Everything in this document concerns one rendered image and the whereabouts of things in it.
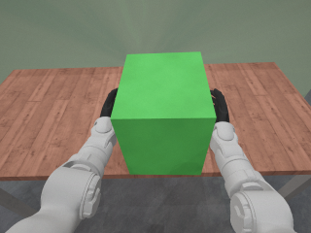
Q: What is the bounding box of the robot left upper arm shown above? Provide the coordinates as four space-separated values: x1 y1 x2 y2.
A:
5 166 102 233

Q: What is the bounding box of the right robot hand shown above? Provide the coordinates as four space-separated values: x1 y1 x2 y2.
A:
210 88 230 123

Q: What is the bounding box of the left robot hand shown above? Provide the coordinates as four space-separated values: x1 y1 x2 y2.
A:
100 88 118 117

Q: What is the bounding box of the robot right upper arm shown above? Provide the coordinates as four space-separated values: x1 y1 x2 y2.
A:
230 190 297 233

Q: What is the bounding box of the robot right forearm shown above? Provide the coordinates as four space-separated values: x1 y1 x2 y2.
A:
210 121 294 228

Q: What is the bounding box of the robot left forearm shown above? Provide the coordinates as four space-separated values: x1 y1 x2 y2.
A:
40 116 117 207

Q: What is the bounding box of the table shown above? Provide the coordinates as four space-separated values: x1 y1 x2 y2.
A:
0 62 311 218

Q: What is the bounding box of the carton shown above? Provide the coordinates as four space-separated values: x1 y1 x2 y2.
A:
110 51 217 176

